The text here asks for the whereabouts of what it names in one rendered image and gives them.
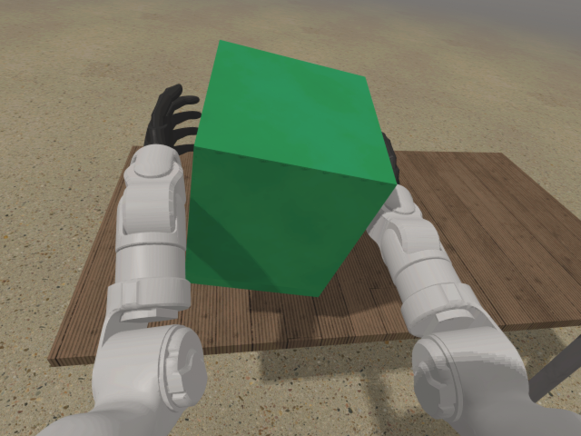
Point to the robot right forearm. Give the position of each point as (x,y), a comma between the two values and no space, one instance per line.
(434,299)

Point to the carton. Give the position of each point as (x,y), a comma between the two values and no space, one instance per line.
(289,169)

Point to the left robot hand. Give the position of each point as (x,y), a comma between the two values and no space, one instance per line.
(160,128)

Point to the right robot upper arm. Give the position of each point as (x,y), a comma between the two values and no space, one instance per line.
(473,379)

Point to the table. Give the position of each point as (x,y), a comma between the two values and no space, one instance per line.
(512,242)

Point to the left robot upper arm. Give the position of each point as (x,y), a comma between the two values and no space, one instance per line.
(143,381)

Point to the robot left forearm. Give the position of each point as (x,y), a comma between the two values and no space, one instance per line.
(150,245)

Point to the right robot hand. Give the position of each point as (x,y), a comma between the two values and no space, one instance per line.
(392,157)

